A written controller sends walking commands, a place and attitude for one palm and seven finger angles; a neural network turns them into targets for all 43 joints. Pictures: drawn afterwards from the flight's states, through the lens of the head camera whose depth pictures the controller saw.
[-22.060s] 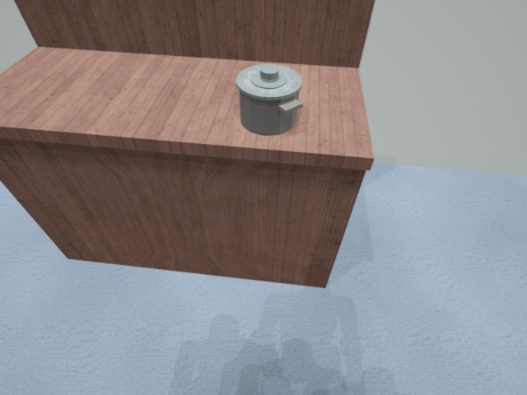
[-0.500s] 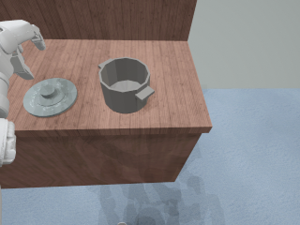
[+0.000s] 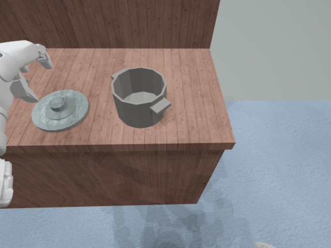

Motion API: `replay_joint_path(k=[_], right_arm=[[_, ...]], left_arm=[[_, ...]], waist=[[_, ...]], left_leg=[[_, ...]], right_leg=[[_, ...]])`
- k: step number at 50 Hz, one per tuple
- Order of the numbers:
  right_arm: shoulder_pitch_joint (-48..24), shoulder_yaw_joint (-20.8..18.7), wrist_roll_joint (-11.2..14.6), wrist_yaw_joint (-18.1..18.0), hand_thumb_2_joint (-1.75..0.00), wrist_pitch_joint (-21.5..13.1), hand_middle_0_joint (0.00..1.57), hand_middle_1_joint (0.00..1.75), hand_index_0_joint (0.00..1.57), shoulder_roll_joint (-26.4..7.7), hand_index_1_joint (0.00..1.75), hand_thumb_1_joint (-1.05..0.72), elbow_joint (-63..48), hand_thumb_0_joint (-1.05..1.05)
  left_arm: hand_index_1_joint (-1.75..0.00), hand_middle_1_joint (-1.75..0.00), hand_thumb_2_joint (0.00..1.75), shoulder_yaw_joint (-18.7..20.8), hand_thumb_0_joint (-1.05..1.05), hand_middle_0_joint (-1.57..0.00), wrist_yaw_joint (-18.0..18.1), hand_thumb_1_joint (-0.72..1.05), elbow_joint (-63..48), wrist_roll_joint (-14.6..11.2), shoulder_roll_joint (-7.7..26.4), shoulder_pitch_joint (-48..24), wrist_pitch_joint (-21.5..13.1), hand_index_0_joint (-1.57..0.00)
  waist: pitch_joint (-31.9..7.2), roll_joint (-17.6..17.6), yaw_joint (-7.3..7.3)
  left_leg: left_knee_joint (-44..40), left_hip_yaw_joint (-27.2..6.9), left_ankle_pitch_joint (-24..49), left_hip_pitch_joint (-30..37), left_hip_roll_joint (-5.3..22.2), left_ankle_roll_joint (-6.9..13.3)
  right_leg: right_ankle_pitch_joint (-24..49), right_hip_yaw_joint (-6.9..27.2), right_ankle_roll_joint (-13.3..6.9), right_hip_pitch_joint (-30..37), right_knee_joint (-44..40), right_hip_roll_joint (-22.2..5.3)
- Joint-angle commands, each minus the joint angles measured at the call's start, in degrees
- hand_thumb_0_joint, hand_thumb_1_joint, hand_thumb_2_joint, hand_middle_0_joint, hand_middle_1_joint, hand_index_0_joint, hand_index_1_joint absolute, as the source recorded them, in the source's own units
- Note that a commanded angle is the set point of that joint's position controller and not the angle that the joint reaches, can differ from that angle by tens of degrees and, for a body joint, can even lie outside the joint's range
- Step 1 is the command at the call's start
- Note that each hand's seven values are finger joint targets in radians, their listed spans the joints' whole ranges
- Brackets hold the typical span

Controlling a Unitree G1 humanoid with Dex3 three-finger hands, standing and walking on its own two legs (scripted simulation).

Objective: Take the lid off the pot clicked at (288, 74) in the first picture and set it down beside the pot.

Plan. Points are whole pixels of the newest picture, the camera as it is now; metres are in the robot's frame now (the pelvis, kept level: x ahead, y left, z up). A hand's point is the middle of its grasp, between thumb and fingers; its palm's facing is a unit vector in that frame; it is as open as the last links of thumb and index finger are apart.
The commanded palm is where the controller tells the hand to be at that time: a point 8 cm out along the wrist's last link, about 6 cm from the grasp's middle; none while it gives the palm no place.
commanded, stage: draw the hand back to the body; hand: left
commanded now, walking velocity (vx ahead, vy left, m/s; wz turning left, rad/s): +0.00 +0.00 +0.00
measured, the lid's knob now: (58, 104) +0.51 +0.31 +0.02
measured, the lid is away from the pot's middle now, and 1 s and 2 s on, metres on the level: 0.24 0.24 0.24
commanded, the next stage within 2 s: step back with the hand held close in 1.92 s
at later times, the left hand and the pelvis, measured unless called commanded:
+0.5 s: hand (40, 71) +0.42 +0.23 +0.22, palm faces +0.36 -0.90 -0.24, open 10.7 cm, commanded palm +0.35 +0.28 +0.23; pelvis +0.02 -0.02 +0.02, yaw -2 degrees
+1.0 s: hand (33, 108) +0.32 +0.21 +0.22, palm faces +0.44 -0.86 -0.25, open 8.3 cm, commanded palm +0.27 +0.25 +0.22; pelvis +0.02 -0.05 +0.02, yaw -1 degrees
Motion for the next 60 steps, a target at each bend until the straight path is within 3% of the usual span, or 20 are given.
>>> replay_joint_path(k=[1, 3, 5, 7, 8, 9, 10, 13, 15, 17, 20, 24, 27, 29, 32, 36, 38, 41, 47, 60], right_arm=[[-2.9, -2.8, -0.3, -0.6, -0.9, -1.6, 0.2, 0.3, 0.2, -9.2, 0.3, -0.9, -7.2, 0.0], [-3.8, -3.0, -0.6, -0.4, -0.9, -1.9, 0.2, 0.3, 0.2, -8.8, 0.3, -0.9, -7.8, 0.0], [-3.7, -2.6, -0.5, -0.7, -0.9, -1.8, 0.2, 0.3, 0.2, -8.8, 0.3, -0.9, -7.3, 0.0], [-5.4, -2.6, -0.6, -0.6, -0.9, -2.0, 0.2, 0.3, 0.2, -8.8, 0.3, -0.9, -8.1, 0.0], [2.3, -1.7, -0.6, -1.4, -0.9, -7.0, 0.2, 0.3, 0.2, -4.8, 0.3, -0.9, -12.0, 0.0], [-0.3, -0.4, -1.1, -2.1, -0.9, -9.0, 0.2, 0.3, 0.2, -6.3, 0.3, -0.9, -10.3, 0.0], [-0.9, -0.6, -1.4, -2.8, -0.9, -10.4, 0.2, 0.3, 0.2, -6.8, 0.3, -0.9, -10.4, 0.0], [-1.5, -0.5, -2.5, -3.7, -0.9, -12.4, 0.2, 0.3, 0.2, -8.4, 0.3, -0.9, -7.5, 0.0], [-2.4, -0.3, -2.8, -3.5, -0.9, -14.1, 0.2, 0.3, 0.2, -7.7, 0.3, -0.9, -7.3, 0.0], [-3.5, -0.5, -3.5, -3.0, -0.9, -15.8, 0.2, 0.3, 0.2, -7.6, 0.3, -0.9, -7.1, 0.0], [-3.9, -0.6, -3.8, -2.5, -0.9, -16.8, 0.2, 0.3, 0.2, -7.1, 0.3, -0.9, -6.6, 0.0], [-5.5, -1.2, -3.8, -2.1, -0.9, -18.1, 0.2, 0.3, 0.2, -7.2, 0.3, -0.9, -6.7, 0.0], [-6.6, -1.6, -3.7, -1.8, -0.9, -18.9, 0.2, 0.3, 0.2, -7.0, 0.3, -0.9, -6.7, 0.0], [-6.7, -1.7, -3.7, -1.9, -0.9, -18.9, 0.2, 0.3, 0.2, -7.0, 0.3, -0.9, -6.0, 0.0], [-8.0, -1.7, -3.3, -2.0, -0.9, -19.4, 0.2, 0.3, 0.2, -6.6, 0.3, -0.9, -6.3, 0.0], [-9.0, -1.7, -3.5, -2.5, -0.9, -19.7, 0.2, 0.3, 0.2, -6.6, 0.3, -0.9, -6.0, 0.0], [-9.9, -1.7, -3.7, -2.5, -0.9, -20.1, 0.2, 0.3, 0.2, -6.1, 0.3, -0.9, -6.2, 0.0], [-9.6, -1.7, -3.8, -2.6, -0.9, -20.1, 0.2, 0.3, 0.2, -6.1, 0.3, -0.9, -5.5, 0.0], [-11.2, -1.7, -4.1, -2.6, -0.9, -20.8, 0.2, 0.3, 0.2, -5.1, 0.3, -0.9, -6.3, 0.0], [-12.7, -1.5, -4.9, -2.9, -0.9, -21.7, 0.2, 0.3, 0.2, -4.0, 0.3, -0.9, -6.6, 0.0]], left_arm=[[-0.79, -0.79, 0.74, 5.2, 0.0, -0.39, 2.3, -0.06, -14.1, -1.2, 17.5, -24.4, 0.5, -0.39], [-0.79, -0.79, 0.74, 3.4, 0.0, -0.39, 2.3, -0.06, -19.4, -1.6, 15.3, -24.9, 0.7, -0.39], [-0.79, -0.79, 0.74, 5.6, 0.0, -0.39, 2.2, -0.06, -15.0, -2.2, 16.4, -19.2, 1.1, -0.39], [-0.79, -0.79, 0.74, 4.7, 0.0, -0.39, 2.1, -0.06, -21.6, -3.2, 15.6, -21.2, 0.8, -0.39], [-0.79, -0.79, 0.74, 12.9, 0.0, -0.39, 12.0, -0.06, -24.9, -37.8, -0.8, -26.3, -3.9, -0.39], [-0.79, -0.79, 0.74, 10.2, 0.0, -0.39, 17.2, -0.06, -22.1, -40.8, -2.2, -18.8, -4.9, -0.39], [-0.79, -0.79, 0.74, 12.4, 0.0, -0.39, 21.0, -0.06, -22.6, -45.7, -3.1, -15.9, -5.4, -0.39], [-0.79, -0.79, 0.74, 20.7, 0.0, -0.39, 27.9, -0.06, -23.6, -51.1, 2.6, -12.5, -5.9, -0.39], [-0.76, -0.76, 0.75, 20.2, 0.0, -0.38, 30.0, -0.01, -29.1, -52.9, -0.5, -11.1, -6.5, -0.38], [-0.74, -0.74, 0.76, 23.5, 0.0, -0.37, 31.8, 0.04, -35.7, -53.6, 1.4, -7.8, -7.1, -0.37], [-0.7, -0.7, 0.77, 25.0, 0.0, -0.35, 33.1, 0.11, -34.4, -55.0, -1.1, 2.7, -6.2, -0.35], [-0.65, -0.65, 0.78, 26.4, 0.0, -0.34, 33.5, 0.21, -39.1, -56.1, -1.9, 9.7, -6.3, -0.34], [-0.62, -0.62, 0.8, 25.8, 0.0, -0.32, 33.3, 0.28, -44.8, -56.6, -3.5, 12.5, -6.3, -0.32], [-0.59, -0.59, 0.8, 26.5, 0.0, -0.31, 33.5, 0.33, -43.2, -56.9, -3.8, 15.7, -5.6, -0.31], [-0.56, -0.56, 0.82, 24.7, 0.0, -0.3, 33.2, 0.4, -49.0, -57.2, -5.7, 15.7, -6.0, -0.3], [-0.51, -0.51, 0.83, 27.4, 0.0, -0.28, 33.6, 0.49, -50.5, -57.7, -3.9, 19.5, -5.9, -0.28], [-0.48, -0.48, 0.84, 27.5, 0.0, -0.27, 33.8, 0.54, -54.8, -57.8, -4.4, 20.9, -6.7, -0.27], [-0.45, -0.45, 0.85, 27.4, 0.0, -0.26, 33.7, 0.61, -50.5, -58.3, -6.0, 26.0, -6.0, -0.26], [-0.37, -0.37, 0.88, 27.4, 0.0, -0.23, 33.5, 0.76, -58.3, -58.6, -7.7, 30.1, -7.1, -0.23], [-0.3, -0.3, 0.9, 27.7, 0.0, -0.2, 33.5, 0.9, -65.5, -59.2, -11.2, 43.4, -7.6, -0.2]], waist=[[-21.2, 2.7, 1.03], [-22.5, 6.3, 0.91], [-19.7, 2.3, 1.3], [-21.5, 4.5, 1.56], [-17.1, 5.9, 0.04], [-15.7, 4.8, 1.02], [-16.0, 2.4, 1.56], [-16.0, -1.4, 3.21], [-16.7, 4.7, 3.59], [-18.2, 9.5, 4.59], [-14.6, 5.5, 5.24], [-13.9, 1.1, 5.85], [-13.1, 2.3, 5.89], [-11.0, -1.5, 5.93], [-10.5, 2.6, 5.68], [-10.1, -1.4, 6.55], [-11.0, 2.5, 6.63], [-7.6, -3.5, 6.87], [-7.9, 0.3, 7.05], [-4.7, -0.7, 8.18]], left_leg=[[-2.4, -1.7, 17.3, 24.2, -1.6, 2.2], [-2.3, -2.3, 19.4, 28.0, -1.3, 1.9], [-2.8, -2.3, 16.6, 25.3, -1.7, 1.9], [-2.9, -2.3, 18.5, 27.1, -1.7, 1.9], [-6.2, -3.3, 10.4, 36.7, 2.8, 0.4], [-9.0, -7.1, 5.8, 38.9, 4.7, -0.2], [-10.1, -7.7, 4.1, 37.8, 4.7, -0.1], [-10.6, -3.9, 5.6, 33.0, 3.2, -0.4], [-10.9, -2.6, 10.1, 34.2, 2.8, -1.2], [-10.4, -2.0, 15.4, 36.4, 2.8, -1.6], [-11.0, -0.5, 19.4, 33.7, 2.5, -1.7], [-11.1, 1.4, 20.9, 32.8, 2.2, -0.9], [-10.6, 2.3, 23.2, 33.3, 1.8, -0.5], [-11.1, 2.9, 20.3, 31.6, 1.4, -0.1], [-11.1, 3.3, 19.0, 32.5, 0.7, -0.1], [-11.7, 3.5, 17.2, 31.8, 0.3, 0.3], [-11.4, 3.6, 18.0, 33.0, 0.0, 0.2], [-11.9, 3.6, 16.3, 31.2, 0.1, 0.4], [-11.9, 3.9, 16.8, 33.4, -0.1, 0.3], [-13.4, 3.6, 16.6, 34.3, 0.2, 0.2]], right_leg=[[15.1, -2.7, -3.5, -2.3, -4.6, 3.1], [13.8, -2.8, -3.6, -3.8, -4.6, 3.2], [13.2, -3.1, -3.6, -2.9, -5.1, 3.4], [14.7, -3.0, -3.9, -1.9, -4.9, 2.9], [8.9, -3.7, -5.2, -6.7, -7.3, 2.7], [5.5, -3.0, -5.2, -6.9, -7.6, 2.7], [5.7, -2.2, -4.9, -5.4, -8.0, 2.5], [10.7, -1.1, -4.4, 1.6, -9.6, 2.0], [13.4, -1.1, -4.5, 4.4, -9.9, 1.9], [16.4, -0.8, -4.6, 7.2, -10.4, 1.6], [20.5, -1.0, -4.0, 10.1, -10.9, 2.0], [24.9, -0.7, -3.3, 12.9, -11.3, 1.9], [28.3, -0.3, -2.9, 13.7, -11.4, 1.5], [28.3, -0.3, -2.5, 13.3, -11.7, 1.6], [27.9, 0.1, -2.4, 13.0, -12.1, 1.3], [29.1, 0.4, -1.8, 14.0, -12.4, 0.9], [30.3, 0.7, -1.9, 14.6, -12.4, 0.5], [30.2, 0.6, -1.2, 13.8, -12.7, 0.5], [30.7, 0.8, -1.4, 14.2, -13.4, 0.2], [27.2, 0.4, -1.7, 13.8, -15.0, 0.4]])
